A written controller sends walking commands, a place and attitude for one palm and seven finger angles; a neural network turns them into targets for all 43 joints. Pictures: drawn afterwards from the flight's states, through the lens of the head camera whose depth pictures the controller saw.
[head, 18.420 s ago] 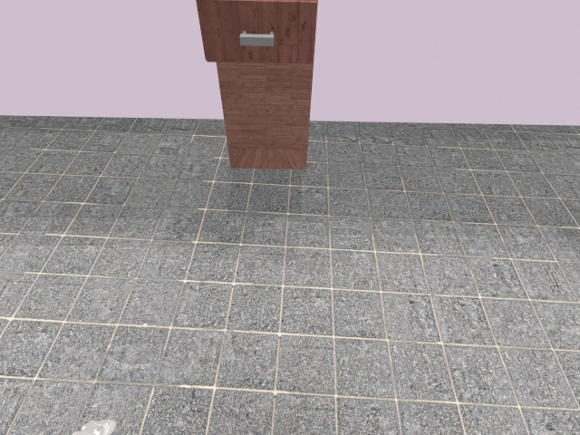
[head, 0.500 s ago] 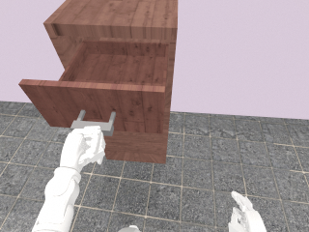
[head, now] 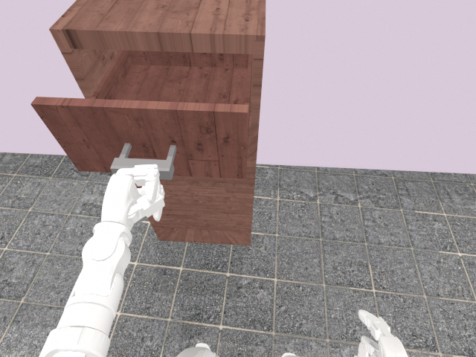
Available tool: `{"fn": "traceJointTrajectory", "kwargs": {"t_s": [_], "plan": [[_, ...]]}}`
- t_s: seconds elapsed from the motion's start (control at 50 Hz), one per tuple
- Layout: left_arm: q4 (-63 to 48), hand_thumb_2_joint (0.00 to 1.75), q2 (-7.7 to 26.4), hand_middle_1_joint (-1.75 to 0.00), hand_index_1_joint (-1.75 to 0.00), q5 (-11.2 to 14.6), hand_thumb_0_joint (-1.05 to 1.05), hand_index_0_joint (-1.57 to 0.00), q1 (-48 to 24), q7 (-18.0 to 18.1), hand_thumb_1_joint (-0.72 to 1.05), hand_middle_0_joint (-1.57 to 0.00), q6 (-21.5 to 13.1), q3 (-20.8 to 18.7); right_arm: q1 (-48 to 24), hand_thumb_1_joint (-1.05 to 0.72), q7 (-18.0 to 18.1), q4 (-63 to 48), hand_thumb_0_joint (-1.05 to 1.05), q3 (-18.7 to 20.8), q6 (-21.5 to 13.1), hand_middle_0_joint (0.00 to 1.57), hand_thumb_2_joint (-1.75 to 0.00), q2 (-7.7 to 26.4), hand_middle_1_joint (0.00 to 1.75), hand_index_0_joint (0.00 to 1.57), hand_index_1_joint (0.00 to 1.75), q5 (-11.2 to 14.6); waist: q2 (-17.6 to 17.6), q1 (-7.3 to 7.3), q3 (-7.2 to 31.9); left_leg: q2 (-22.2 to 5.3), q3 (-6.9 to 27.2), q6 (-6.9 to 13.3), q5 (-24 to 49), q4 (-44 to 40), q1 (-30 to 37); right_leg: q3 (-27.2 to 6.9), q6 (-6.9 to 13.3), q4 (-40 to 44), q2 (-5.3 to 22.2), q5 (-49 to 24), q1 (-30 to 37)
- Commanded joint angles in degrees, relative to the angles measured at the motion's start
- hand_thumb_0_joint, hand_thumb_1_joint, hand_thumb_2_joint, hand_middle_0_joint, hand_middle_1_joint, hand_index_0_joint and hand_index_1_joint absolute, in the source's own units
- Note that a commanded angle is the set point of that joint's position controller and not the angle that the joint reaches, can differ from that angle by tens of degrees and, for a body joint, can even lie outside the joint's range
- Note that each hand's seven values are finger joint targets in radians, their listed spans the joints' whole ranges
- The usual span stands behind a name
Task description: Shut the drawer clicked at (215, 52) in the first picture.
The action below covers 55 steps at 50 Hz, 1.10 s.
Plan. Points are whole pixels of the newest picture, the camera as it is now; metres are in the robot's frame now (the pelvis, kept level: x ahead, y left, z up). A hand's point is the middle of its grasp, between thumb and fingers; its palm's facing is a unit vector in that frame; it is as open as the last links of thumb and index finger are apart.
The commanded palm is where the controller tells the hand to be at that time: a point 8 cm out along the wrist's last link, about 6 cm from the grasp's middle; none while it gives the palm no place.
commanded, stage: push the drawer shut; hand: left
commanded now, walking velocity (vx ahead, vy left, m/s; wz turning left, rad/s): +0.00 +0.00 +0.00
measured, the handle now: (146, 159) +0.43 +0.19 +0.07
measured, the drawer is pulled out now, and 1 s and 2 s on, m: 0.17 0.03 0.00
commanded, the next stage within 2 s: pull the fist back off the drawer in 1.68 s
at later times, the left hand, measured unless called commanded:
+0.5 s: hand (168, 165) +0.42 +0.15 +0.07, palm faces -0.03 -1.00 -0.06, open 3.0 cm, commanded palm +0.42 +0.20 +0.07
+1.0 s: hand (173, 139) +0.49 +0.15 +0.07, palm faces -0.03 -1.00 -0.04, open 2.9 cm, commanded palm +0.48 +0.20 +0.07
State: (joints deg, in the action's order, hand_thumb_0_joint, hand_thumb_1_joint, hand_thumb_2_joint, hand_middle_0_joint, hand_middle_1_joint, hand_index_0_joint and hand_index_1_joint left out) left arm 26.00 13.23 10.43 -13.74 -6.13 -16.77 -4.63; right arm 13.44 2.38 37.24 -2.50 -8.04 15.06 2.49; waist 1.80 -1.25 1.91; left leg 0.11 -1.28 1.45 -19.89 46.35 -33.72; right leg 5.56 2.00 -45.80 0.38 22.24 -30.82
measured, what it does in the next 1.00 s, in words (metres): stands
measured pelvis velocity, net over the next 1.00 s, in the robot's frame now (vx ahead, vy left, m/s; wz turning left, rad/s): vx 0.00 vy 0.00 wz -0.03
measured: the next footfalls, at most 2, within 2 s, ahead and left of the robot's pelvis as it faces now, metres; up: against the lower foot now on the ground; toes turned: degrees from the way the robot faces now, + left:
none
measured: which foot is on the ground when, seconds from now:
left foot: down 0.00-1.00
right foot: down 0.00-1.00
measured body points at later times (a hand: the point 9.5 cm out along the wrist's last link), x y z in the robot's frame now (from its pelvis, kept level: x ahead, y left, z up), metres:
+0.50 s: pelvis +0.00 -0.01 +0.00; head +0.07 -0.01 +0.44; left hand +0.42 +0.20 +0.07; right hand +0.09 -0.27 -0.12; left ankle +0.04 +0.10 -0.70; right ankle +0.01 -0.10 -0.70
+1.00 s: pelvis +0.00 +0.00 -0.02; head +0.10 +0.01 +0.42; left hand +0.49 +0.20 +0.07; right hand +0.03 -0.26 -0.13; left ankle +0.04 +0.10 -0.70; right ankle +0.01 -0.10 -0.70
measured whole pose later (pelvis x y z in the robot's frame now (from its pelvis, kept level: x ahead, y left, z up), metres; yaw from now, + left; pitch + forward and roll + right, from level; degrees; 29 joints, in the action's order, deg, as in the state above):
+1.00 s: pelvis +0.00 +0.00 -0.02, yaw -2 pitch +16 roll -2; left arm 64.2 22.5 6.1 -47.5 -9.7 -22.4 -17.0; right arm 20.5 0.2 38.7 -2.0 -1.7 15.6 0.7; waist 1.3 -7.5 4.1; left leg -1.5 -1.9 1.6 -21.8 52.0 -45.8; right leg 4.8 2.1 -50.0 -1.1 22.9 -42.7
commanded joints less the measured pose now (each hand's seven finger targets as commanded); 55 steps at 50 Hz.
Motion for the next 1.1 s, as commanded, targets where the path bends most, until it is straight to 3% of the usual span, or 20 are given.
{"fn": "traceJointTrajectory", "kwargs": {"t_s": [0.0,0.1,0.14,0.16,0.18,0.26,0.28,0.34,0.44,0.52,0.58,0.62,0.7,0.76,0.8,0.86,0.9,1.0,1.04,1.08], "plan": [[-10.4,0.9,7.5,-1.6,-1.6,0.8,0.0,-1.4,-28.2,0.1,0.9,-1.4,-4.4,-3.5,-0.1,-0.9,0.3,-6.6,0.0,3.0,-2.2,0.2,-0.9,7.5,0.3,0.2,0.3,0.1,-0.3,-3.41,17.8,-0.2,3.7,-0.1,4.3,-6.7,11.6,-4.9,-0.9,7.8,-0.5,-7.9,2.3],[-5.3,0.9,8.2,-1.6,-1.6,1.0,0.0,-1.4,-31.4,-0.7,0.9,-1.4,-5.1,-4.6,1.1,-0.9,0.0,-6.3,0.0,3.2,-1.3,0.2,-0.9,7.7,0.3,0.2,0.3,0.0,-1.7,-3.63,17.3,-0.1,3.5,0.0,4.6,-6.4,10.3,-5.1,-0.9,7.8,-0.7,-8.7,2.3],[-4.6,0.9,7.5,-1.6,-1.6,0.9,0.0,-1.4,-34.7,-0.9,0.9,-1.4,-5.5,-3.7,1.4,-0.9,-0.2,-6.1,0.0,3.2,-1.0,0.2,-0.9,7.5,0.3,0.2,0.3,0.0,0.1,-4.08,17.9,0.0,3.3,0.0,4.2,-6.1,10.5,-5.4,-1.0,7.9,-0.6,-8.4,1.6],[-2.7,0.9,9.6,-1.6,-1.6,0.7,0.0,-1.4,-34.4,-0.7,0.9,-1.4,-5.6,-5.6,1.9,-0.9,-0.1,-5.8,0.0,3.4,-0.7,0.2,-0.9,7.9,0.3,0.2,0.3,0.0,-1.9,-4.06,17.1,-0.2,3.5,0.1,4.0,-6.1,10.0,-5.2,-1.0,7.9,-0.8,-7.9,1.4],[-1.7,0.9,8.3,-1.6,-1.6,0.8,0.0,-1.4,-34.9,-0.8,0.9,-1.4,-5.7,-4.6,2.1,-0.9,-0.1,-5.8,0.0,3.3,-0.5,0.2,-0.9,7.8,0.3,0.2,0.3,0.0,-2.5,-4.38,17.3,-0.1,3.3,0.2,3.9,-6.0,9.6,-5.4,-1.1,7.9,-0.8,-8.1,1.4],[2.1,0.9,12.5,-1.6,-1.6,0.4,0.0,-1.4,-38.9,-0.9,0.9,-1.4,-6.3,-7.7,3.1,-0.9,0.0,-5.1,0.0,3.3,0.4,0.2,-0.9,8.3,0.3,0.2,0.3,-0.1,-2.0,-4.48,18.0,0.0,3.1,0.4,3.2,-5.5,8.1,-6.0,-1.2,7.8,-0.7,-7.6,1.9],[2.9,0.9,10.7,-1.6,-1.6,0.6,0.0,-1.4,-40.4,-1.2,0.9,-1.4,-6.3,-6.4,3.2,-0.9,-0.1,-5.1,0.0,3.1,0.5,0.2,-0.9,7.9,0.3,0.2,0.3,0.0,-1.7,-4.9,18.1,0.2,2.8,0.4,3.1,-5.4,7.9,-6.4,-1.3,8.0,-0.7,-8.0,2.0],[5.6,0.9,11.0,-1.6,-1.6,0.5,0.0,-1.4,-44.4,-1.6,0.9,-1.4,-6.9,-6.5,4.1,-0.9,-0.1,-4.6,0.0,3.2,1.0,0.2,-0.9,7.9,0.3,0.2,0.3,0.0,-0.4,-5.44,18.6,0.1,2.9,0.3,3.2,-5.1,8.1,-6.3,-1.2,7.7,-0.7,-8.1,1.0],[10.4,0.9,14.2,-1.6,-1.6,0.3,0.0,-1.4,-46.4,-2.2,0.9,-1.4,-7.5,-9.7,5.8,-0.9,-0.2,-4.3,0.0,3.4,1.7,0.2,-0.9,8.1,0.3,0.2,0.3,-0.3,-1.1,-5.05,21.9,0.2,2.3,0.5,5.3,-4.1,6.8,-7.1,-1.3,7.0,-0.8,-11.0,3.2],[14.3,0.9,15.4,-1.6,-1.6,0.5,0.0,-1.4,-50.9,-2.7,0.9,-1.4,-8.3,-10.6,7.0,-0.9,-0.4,-3.6,0.0,3.4,2.3,0.2,-0.9,8.4,0.3,0.2,0.3,-0.4,-1.6,-6.04,20.4,0.1,2.3,0.6,4.1,-3.6,5.3,-7.1,-1.3,7.0,-1.0,-9.7,1.3],[16.6,0.9,16.9,-1.6,-1.6,-0.1,0.0,-1.4,-52.7,-2.8,0.9,-1.4,-8.7,-12.0,8.2,-0.9,-0.5,-3.4,0.0,3.6,2.7,0.2,-0.9,8.7,0.3,0.2,0.3,-0.6,-0.7,-6.11,22.0,0.0,2.6,0.6,4.9,-3.2,5.8,-6.5,-1.2,6.1,-1.3,-10.2,0.3],[18.1,0.9,15.2,-1.6,-1.6,-0.3,0.0,-1.4,-55.1,-2.9,0.9,-1.4,-8.7,-10.4,8.5,-0.9,-0.7,-3.2,0.0,3.6,2.9,0.2,-0.9,8.6,0.3,0.2,0.3,-0.5,-0.1,-7.09,21.0,-0.1,2.5,0.6,4.3,-3.0,5.6,-6.4,-1.2,6.1,-1.4,-9.5,-1.4],[19.6,0.9,18.5,-1.6,-1.6,-1.1,0.0,-1.4,-57.4,-2.6,0.9,-1.4,-9.2,-13.3,10.4,-0.9,-0.9,-2.8,0.0,3.8,3.3,0.2,-0.9,9.1,0.3,0.2,0.3,-1.0,0.3,-6.81,24.3,-0.2,2.9,0.6,6.7,-2.1,5.7,-6.2,-1.1,4.6,-1.6,-11.4,-1.1],[22.0,0.9,20.0,-1.6,-1.6,-1.5,0.0,-1.4,-58.9,-2.6,0.9,-1.4,-9.0,-14.3,11.0,-0.9,-1.0,-2.7,0.0,3.8,3.9,0.2,-0.9,9.3,0.3,0.2,0.3,-1.2,-0.2,-7.41,23.5,-0.2,2.8,0.8,6.4,-1.3,4.3,-6.3,-1.1,4.5,-1.9,-10.9,-2.2],[22.4,0.9,17.9,-1.6,-1.6,-1.7,0.0,-1.4,-61.2,-2.9,0.9,-1.4,-9.1,-12.3,11.2,-0.9,-1.2,-2.7,0.0,3.7,4.0,0.2,-0.9,9.1,0.3,0.2,0.3,-1.2,1.4,-8.33,23.3,-0.3,3.0,0.8,5.6,-1.3,4.9,-6.1,-1.1,4.5,-2.0,-9.6,-4.2],[24.4,0.9,21.0,-1.6,-1.6,-2.4,0.0,-1.4,-62.9,-2.4,0.9,-1.4,-9.0,-14.4,12.6,-0.9,-1.3,-2.3,0.0,3.8,4.4,0.2,-0.9,9.7,0.3,0.2,0.3,-1.5,1.0,-8.77,23.9,-0.6,3.6,0.9,6.0,-0.5,4.5,-5.8,-1.0,3.7,-2.3,-9.0,-5.7],[24.6,0.9,20.1,-1.6,-1.6,-2.8,0.0,-1.4,-64.6,-2.4,0.9,-1.4,-9.0,-13.5,13.1,-0.9,-1.5,-2.4,0.0,3.7,4.6,0.2,-0.9,9.6,0.3,0.2,0.3,-1.7,2.1,-9.12,25.2,-0.6,3.6,0.8,6.2,-0.3,5.1,-5.8,-1.1,3.5,-2.3,-8.9,-6.3],[25.9,0.9,22.3,-1.6,-1.6,-3.8,0.0,-1.4,-67.6,-1.8,0.9,-1.4,-9.0,-15.0,14.7,-0.9,-1.8,-2.0,0.0,3.9,5.1,0.2,-0.9,10.0,0.3,0.2,0.3,-2.1,4.0,-9.46,26.5,-0.9,4.1,0.7,7.3,0.5,5.4,-5.4,-0.9,2.7,-2.5,-8.7,-8.3],[27.1,0.9,22.0,-1.6,-1.6,-4.0,0.0,-1.4,-67.4,-1.5,0.9,-1.4,-8.8,-14.9,15.1,-0.9,-1.9,-2.1,0.0,3.8,5.4,0.2,-0.9,10.1,0.3,0.2,0.3,-2.3,2.6,-9.92,26.6,-1.0,4.2,0.8,7.8,0.7,5.4,-5.2,-1.0,2.8,-2.7,-9.0,-8.5],[28.2,0.9,24.6,-1.6,-1.6,-4.6,0.0,-1.4,-68.3,-1.4,0.9,-1.4,-8.7,-16.5,16.0,-0.9,-1.9,-2.0,0.0,3.7,5.9,0.2,-0.9,10.4,0.3,0.2,0.3,-2.5,2.7,-9.95,26.8,-1.0,4.1,0.8,8.3,1.1,4.1,-5.3,-1.0,2.4,-2.8,-9.6,-8.2]]}}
